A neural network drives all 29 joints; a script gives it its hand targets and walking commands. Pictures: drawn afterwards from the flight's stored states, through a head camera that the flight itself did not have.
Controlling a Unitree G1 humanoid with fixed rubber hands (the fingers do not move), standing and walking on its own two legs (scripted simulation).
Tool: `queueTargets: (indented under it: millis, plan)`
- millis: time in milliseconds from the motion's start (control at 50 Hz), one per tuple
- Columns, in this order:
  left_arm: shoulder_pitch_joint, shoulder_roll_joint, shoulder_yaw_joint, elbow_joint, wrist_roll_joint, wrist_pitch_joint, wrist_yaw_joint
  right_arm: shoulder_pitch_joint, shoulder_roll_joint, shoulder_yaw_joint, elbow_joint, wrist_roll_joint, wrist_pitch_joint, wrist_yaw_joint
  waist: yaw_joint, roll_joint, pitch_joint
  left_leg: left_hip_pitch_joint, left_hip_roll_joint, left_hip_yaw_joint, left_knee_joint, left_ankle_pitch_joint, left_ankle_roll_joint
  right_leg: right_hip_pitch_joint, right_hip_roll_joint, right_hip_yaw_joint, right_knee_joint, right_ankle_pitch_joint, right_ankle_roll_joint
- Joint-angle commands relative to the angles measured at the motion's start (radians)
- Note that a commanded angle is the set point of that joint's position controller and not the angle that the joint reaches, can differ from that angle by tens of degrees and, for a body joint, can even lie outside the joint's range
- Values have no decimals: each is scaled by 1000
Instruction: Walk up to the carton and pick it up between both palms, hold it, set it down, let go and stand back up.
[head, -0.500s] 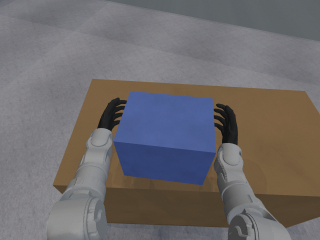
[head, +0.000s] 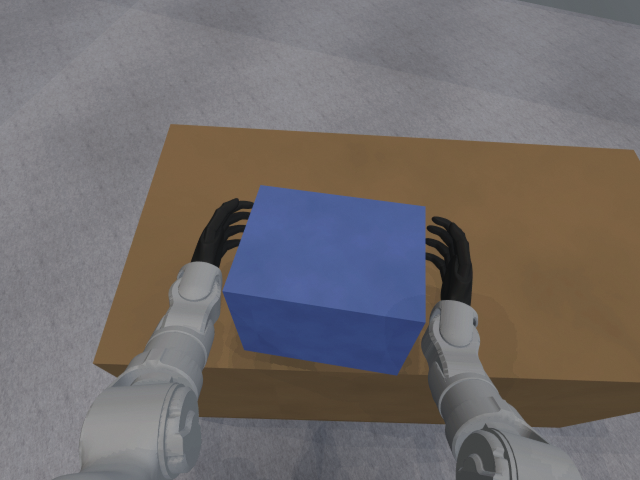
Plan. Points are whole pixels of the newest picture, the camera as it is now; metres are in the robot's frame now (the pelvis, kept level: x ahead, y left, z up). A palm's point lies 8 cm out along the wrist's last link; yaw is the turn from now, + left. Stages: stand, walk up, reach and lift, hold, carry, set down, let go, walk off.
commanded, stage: set down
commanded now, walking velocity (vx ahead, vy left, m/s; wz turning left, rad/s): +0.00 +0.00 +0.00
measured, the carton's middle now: (330, 282) +0.39 +0.00 -0.05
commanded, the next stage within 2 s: none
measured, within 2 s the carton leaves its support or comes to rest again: neither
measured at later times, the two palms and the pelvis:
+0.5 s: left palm (217, 267) +0.40 +0.15 -0.04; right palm (446, 308) +0.34 -0.16 -0.03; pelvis -0.03 +0.01 -0.02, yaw -1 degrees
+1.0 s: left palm (218, 261) +0.42 +0.16 -0.04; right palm (442, 311) +0.34 -0.15 -0.04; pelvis -0.06 +0.02 -0.04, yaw -1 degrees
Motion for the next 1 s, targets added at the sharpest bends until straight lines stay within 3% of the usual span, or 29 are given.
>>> queueTargets:
  millis: [0, 80, 140, 240, 320, 460, 540, 620, 660, 680, 840, 920, 940, 960, 980]
  plan:
    - [-561, -666, -257, -116, 42, -135, -110, -526, 652, 403, -50, -154, -67, 143, -15, 89, -802, 48, 21, -12, 14, 669, -105, 493, -47, 59, 183, 850, -8]
    - [-597, -682, -296, -137, 30, -170, -85, -529, 636, 403, -30, -149, -84, 163, -6, 152, -907, 207, 39, -21, 90, 847, -140, 288, -11, 33, 160, 700, -35]
    - [-608, -666, -286, -86, 25, -191, -88, -535, 638, 394, -14, -158, -89, 162, -10, 133, -913, 160, 37, -24, 109, 805, -125, 264, -16, 37, 169, 683, -36]
    - [-646, -652, -269, -8, 22, -209, -92, -583, 619, 329, 23, -182, -89, 167, -17, 161, -905, 163, 40, -30, 135, 746, -134, 145, -12, 30, 167, 553, -45]
    - [-717, -631, -244, 49, 17, -235, -98, -611, 632, 296, 52, -203, -80, 172, -26, 147, -939, 74, 30, -21, 145, 626, -115, 134, -23, 39, 198, 507, -43]
    - [-822, -582, -187, 188, 8, -230, -113, -690, 621, 188, 120, -251, -36, 182, -41, 121, -876, -25, 33, -6, 149, 355, -82, 21, -33, 33, 236, 262, -42]
    - [-850, -583, -208, 217, -14, -245, -109, -704, 614, 158, 160, -256, -46, 185, -55, 167, -947, 27, 40, -15, 212, 441, -106, -68, -16, 12, 269, 294, -53]
    - [-867, -557, -179, 283, -15, -247, -121, -736, 608, 131, 184, -264, -33, 186, -57, 143, -925, -73, 35, -18, 230, 341, -87, -81, -23, 21, 312, 237, -50]
    - [-880, -554, -186, 289, -14, -244, -115, -743, 592, 96, 197, -275, -32, 191, -64, 183, -908, -42, 42, -29, 230, 339, -103, -131, -17, 9, 314, 205, -55]
    - [-883, -545, -180, 304, -13, -243, -116, -749, 588, 97, 195, -281, -26, 193, -65, 172, -889, -35, 43, -31, 236, 338, -101, -146, -16, 8, 312, 189, -55]
    - [-912, -551, -177, 322, -2, -220, -108, -777, 532, 19, 236, -278, -7, 210, -78, 257, -875, 60, 67, -59, 250, 336, -129, -300, 4, -27, 326, 117, -66]
    - [-928, -527, -149, 355, 6, -213, -123, -786, 538, 11, 243, -283, 5, 211, -87, 228, -860, 2, 52, -50, 252, 283, -116, -275, -10, -15, 329, 118, -53]
    - [-936, -519, -147, 367, 3, -210, -126, -785, 531, -15, 256, -292, 15, 210, -105, 224, -833, -10, 55, -55, 237, 235, -118, -270, -12, -12, 326, 93, -53]
    - [-947, -525, -142, 359, 5, -210, -125, -787, 532, -25, 255, -298, 20, 212, -98, 238, -834, -27, 54, -45, 234, 209, -116, -278, -14, -16, 334, 70, -56]
    - [-948, -525, -146, 369, 7, -203, -127, -796, 532, -39, 248, -304, 24, 211, -110, 240, -823, -32, 53, -49, 229, 187, -118, -285, -17, -16, 336, 61, -56]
